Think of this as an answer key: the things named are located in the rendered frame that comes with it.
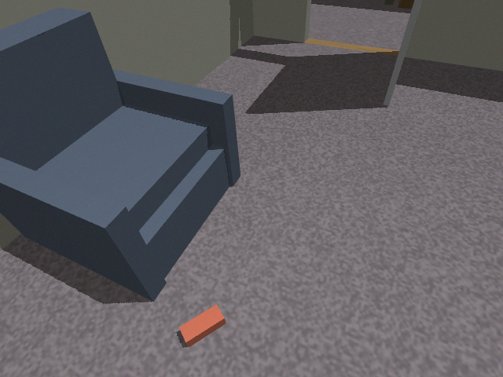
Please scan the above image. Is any armchair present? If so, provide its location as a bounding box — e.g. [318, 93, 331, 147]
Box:
[0, 8, 240, 302]

